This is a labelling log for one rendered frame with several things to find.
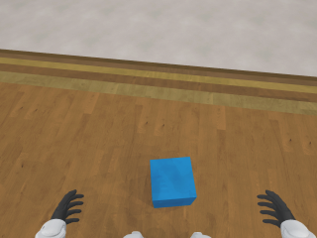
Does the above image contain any right robot hand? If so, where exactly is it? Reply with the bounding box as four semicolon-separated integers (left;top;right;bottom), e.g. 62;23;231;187
257;189;296;229

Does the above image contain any left robot hand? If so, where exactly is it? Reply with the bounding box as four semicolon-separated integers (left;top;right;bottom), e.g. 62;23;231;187
51;189;84;225

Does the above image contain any robot left forearm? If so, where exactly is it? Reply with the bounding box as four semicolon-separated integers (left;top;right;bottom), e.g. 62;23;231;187
35;219;66;238

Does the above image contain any carton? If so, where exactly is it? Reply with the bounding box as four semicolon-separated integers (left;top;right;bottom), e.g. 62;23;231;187
150;157;197;208

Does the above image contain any left robot shin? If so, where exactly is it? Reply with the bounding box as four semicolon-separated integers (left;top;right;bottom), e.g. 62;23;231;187
132;231;143;236

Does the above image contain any robot right forearm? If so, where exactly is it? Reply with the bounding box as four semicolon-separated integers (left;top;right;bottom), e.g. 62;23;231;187
280;219;316;238

